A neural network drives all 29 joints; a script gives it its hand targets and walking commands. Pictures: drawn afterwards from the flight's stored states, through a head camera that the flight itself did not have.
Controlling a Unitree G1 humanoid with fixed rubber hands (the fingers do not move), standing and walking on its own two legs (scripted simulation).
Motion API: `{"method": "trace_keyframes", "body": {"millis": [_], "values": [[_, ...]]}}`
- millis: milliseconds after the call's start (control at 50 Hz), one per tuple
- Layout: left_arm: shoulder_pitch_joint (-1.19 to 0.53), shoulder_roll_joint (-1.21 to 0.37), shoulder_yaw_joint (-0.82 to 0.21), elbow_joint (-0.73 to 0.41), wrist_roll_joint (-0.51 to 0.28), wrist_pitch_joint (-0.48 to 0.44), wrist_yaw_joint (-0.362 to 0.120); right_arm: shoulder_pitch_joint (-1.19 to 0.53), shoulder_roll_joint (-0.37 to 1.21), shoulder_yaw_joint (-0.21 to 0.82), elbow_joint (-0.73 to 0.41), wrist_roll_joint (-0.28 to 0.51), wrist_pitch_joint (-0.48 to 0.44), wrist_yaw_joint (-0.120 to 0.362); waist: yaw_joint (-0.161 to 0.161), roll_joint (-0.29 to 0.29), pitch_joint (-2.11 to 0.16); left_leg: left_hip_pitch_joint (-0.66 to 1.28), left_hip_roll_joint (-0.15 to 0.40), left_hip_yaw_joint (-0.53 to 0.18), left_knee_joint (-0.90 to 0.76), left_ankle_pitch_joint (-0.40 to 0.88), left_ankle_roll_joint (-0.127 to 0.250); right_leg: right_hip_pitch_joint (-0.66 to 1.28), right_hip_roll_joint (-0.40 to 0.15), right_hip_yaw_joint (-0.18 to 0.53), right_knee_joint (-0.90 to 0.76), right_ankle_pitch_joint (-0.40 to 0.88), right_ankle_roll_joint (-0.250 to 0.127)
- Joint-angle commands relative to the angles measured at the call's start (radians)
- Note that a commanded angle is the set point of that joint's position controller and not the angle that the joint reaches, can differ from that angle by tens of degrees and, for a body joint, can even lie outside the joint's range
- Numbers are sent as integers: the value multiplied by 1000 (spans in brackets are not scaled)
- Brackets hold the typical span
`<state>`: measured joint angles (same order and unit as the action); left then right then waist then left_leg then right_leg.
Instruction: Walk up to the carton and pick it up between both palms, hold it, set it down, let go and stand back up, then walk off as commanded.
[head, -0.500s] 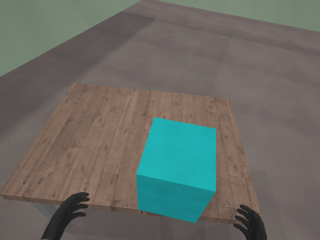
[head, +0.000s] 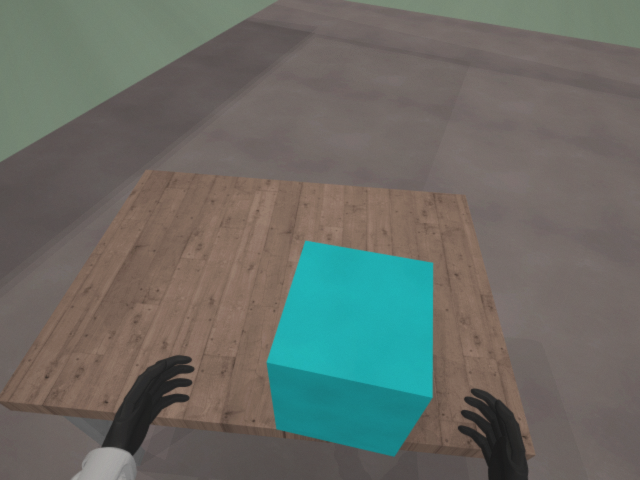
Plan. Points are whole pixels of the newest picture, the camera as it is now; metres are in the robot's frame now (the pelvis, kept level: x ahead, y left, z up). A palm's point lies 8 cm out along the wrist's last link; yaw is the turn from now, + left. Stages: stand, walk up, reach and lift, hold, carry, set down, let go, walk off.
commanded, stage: reach and lift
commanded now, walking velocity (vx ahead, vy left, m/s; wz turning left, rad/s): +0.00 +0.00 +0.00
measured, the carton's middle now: (350, 350) +0.36 -0.04 -0.10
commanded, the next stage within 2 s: none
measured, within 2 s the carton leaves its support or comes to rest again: neither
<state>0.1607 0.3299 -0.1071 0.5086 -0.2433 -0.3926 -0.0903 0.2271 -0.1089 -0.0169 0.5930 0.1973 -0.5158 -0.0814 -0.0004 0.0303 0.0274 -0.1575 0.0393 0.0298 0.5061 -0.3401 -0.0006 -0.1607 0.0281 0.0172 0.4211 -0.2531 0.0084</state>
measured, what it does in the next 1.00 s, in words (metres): stands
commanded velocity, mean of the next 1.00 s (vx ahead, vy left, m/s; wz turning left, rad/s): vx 0.00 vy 0.00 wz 0.00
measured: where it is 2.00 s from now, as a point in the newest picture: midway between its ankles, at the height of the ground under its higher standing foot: outside the picture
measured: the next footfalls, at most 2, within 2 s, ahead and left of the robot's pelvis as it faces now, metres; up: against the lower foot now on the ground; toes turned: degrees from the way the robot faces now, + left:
none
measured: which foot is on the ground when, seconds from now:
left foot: down 0.00-1.00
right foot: down 0.00-1.00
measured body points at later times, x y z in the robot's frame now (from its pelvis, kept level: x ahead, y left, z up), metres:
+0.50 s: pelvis -0.01 +0.01 +0.00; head -0.02 +0.01 +0.45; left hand +0.29 +0.22 +0.03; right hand +0.26 -0.19 +0.01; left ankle -0.04 +0.11 -0.74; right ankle -0.02 -0.13 -0.74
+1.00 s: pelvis -0.02 +0.01 +0.00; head -0.02 +0.01 +0.45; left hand +0.36 +0.21 +0.07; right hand +0.33 -0.18 +0.05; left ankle -0.04 +0.11 -0.74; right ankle -0.02 -0.13 -0.74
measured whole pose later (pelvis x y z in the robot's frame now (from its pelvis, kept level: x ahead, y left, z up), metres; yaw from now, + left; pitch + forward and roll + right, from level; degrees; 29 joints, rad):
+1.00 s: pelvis -0.02 +0.01 +0.00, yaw +0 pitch -2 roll -2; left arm -0.53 0.33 -0.10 0.77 -0.24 0.01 -0.04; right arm -0.37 -0.11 -0.03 0.68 0.21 -0.09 -0.20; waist 0.00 0.03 0.03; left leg -0.16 0.04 0.03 0.51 -0.31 0.01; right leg -0.15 0.03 0.02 0.39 -0.21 0.02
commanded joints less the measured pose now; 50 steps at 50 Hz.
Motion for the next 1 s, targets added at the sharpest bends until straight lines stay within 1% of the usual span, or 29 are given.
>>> {"method": "trace_keyframes", "body": {"millis": [0,40,120,180,200,220,260,280,360,400,420,460,480,500,520,580,620,640,660,720,740,760,800,820,840,880,920,940,980], "values": [[-149,68,51,-145,-40,12,-9,-177,-14,88,-221,3,-5,-23,-5,14,-146,10,-34,-54,-46,439,-47,122,-33,41,-18,409,-11],[-163,72,55,-176,-44,23,-6,-198,-32,82,-238,8,8,-25,-3,7,-167,33,-29,-63,-42,476,-49,122,-29,39,-12,455,-7],[-202,66,68,-204,-33,55,-7,-231,-39,77,-236,4,29,-32,-21,15,-199,46,-35,-61,-39,515,-55,155,-32,43,-8,523,2],[-232,76,76,-199,-32,86,-8,-257,-53,68,-249,9,60,-37,-19,8,-191,66,-34,-62,-55,487,-49,148,-35,39,-21,507,5],[-291,80,67,-193,-33,96,-6,-308,-55,58,-241,6,77,-39,-30,21,-177,50,-30,-65,-58,461,-47,129,-35,35,-20,469,1],[-301,84,77,-201,-28,105,0,-303,-61,45,-240,6,87,-41,-27,26,-180,61,-27,-66,-64,465,-51,146,-33,33,-26,447,-2],[-359,88,68,-241,-34,125,8,-356,-70,28,-251,11,109,-43,-38,41,-190,63,-24,-65,-68,482,-58,132,-25,25,-32,424,-3],[-391,92,69,-208,-43,136,7,-378,-70,20,-252,4,128,-46,-43,31,-185,67,-21,-64,-69,450,-52,118,-27,23,-39,387,-4],[-500,103,95,-138,-32,196,20,-480,-75,-12,-249,1,189,-52,-35,24,-159,34,-16,-55,-98,370,-42,98,-26,16,-54,287,-7],[-550,99,81,-133,-42,212,25,-530,-83,-41,-253,-13,220,-62,-51,17,-169,23,-16,-54,-116,323,-38,96,-29,10,-65,242,-6],[-604,112,92,-107,-37,221,29,-566,-80,-39,-234,-18,239,-64,-48,22,-172,9,-16,-46,-113,308,-32,102,-33,9,-53,238,-6],[-638,101,85,-100,-44,248,32,-604,-100,-65,-241,-15,260,-72,-59,9,-185,17,-13,-47,-121,315,-32,106,-24,0,-55,248,-4],[-674,108,91,-66,-41,261,32,-623,-100,-68,-217,-24,275,-75,-65,11,-185,7,-15,-42,-121,302,-29,106,-27,2,-57,249,-2],[-689,89,78,-21,-35,273,29,-644,-82,-60,-166,-20,293,-79,-76,21,-157,-11,-16,-42,-127,283,-30,96,-29,0,-65,220,0],[-740,100,95,-41,-31,276,34,-675,-101,-72,-174,-23,307,-80,-69,35,-173,-7,-17,-39,-128,277,-32,99,-31,-2,-62,220,-3],[-789,90,104,-26,-18,300,38,-710,-105,-80,-126,-25,332,-94,-79,36,-202,26,-11,-42,-124,333,-36,92,-23,-13,-65,262,-4],[-833,83,111,-31,-6,318,44,-755,-127,-107,-101,-29,340,-103,-100,48,-242,55,-11,-49,-110,391,-50,83,-14,-22,-59,301,-3],[-815,82,124,-12,8,327,40,-741,-120,-87,-70,-21,342,-105,-93,55,-239,79,-7,-47,-103,434,-51,84,-16,-18,-65,323,0],[-838,85,116,24,1,334,34,-760,-116,-84,-51,-19,355,-112,-105,45,-217,56,-11,-43,-100,410,-45,91,-18,-19,-66,321,4],[-931,86,111,-14,2,342,48,-849,-140,-101,-52,-9,368,-113,-110,57,-269,73,-7,-52,-104,421,-51,75,-7,-36,-67,316,0],[-931,81,118,-15,3,343,51,-850,-139,-96,-59,-3,362,-111,-98,63,-278,76,-8,-50,-94,461,-55,80,-5,-34,-61,341,-3],[-932,77,108,-4,-2,343,53,-851,-147,-102,-62,5,359,-111,-109,66,-297,99,-4,-55,-84,486,-62,66,-3,-36,-61,347,-3],[-959,76,110,12,-9,359,54,-885,-158,-94,-78,14,364,-117,-111,48,-321,113,-11,-52,-72,524,-59,67,-3,-35,-63,384,0],[-1000,83,109,81,-9,362,50,-934,-154,-90,-51,6,373,-116,-112,33,-309,78,-13,-50,-76,483,-47,70,-6,-33,-60,378,3],[-1057,98,99,83,-19,367,48,-977,-159,-92,-50,5,384,-119,-119,35,-308,48,-17,-48,-80,453,-45,78,-10,-35,-55,374,3],[-1064,90,99,106,-21,373,54,-996,-165,-96,-52,9,397,-117,-110,17,-307,55,-14,-55,-92,439,-41,73,-7,-41,-61,353,4],[-1110,88,83,102,-26,367,65,-1035,-179,-124,-28,12,397,-117,-128,43,-340,68,-9,-65,-82,461,-52,47,-3,-47,-57,348,0],[-1102,74,73,128,-30,369,63,-1028,-175,-105,-21,18,404,-115,-126,25,-331,75,-12,-60,-77,461,-49,44,-2,-50,-61,362,-3],[-1197,87,76,183,-21,353,67,-1111,-180,-126,19,0,407,-114,-133,33,-364,52,-13,-64,-69,447,-53,22,-2,-52,-50,342,-4]]}}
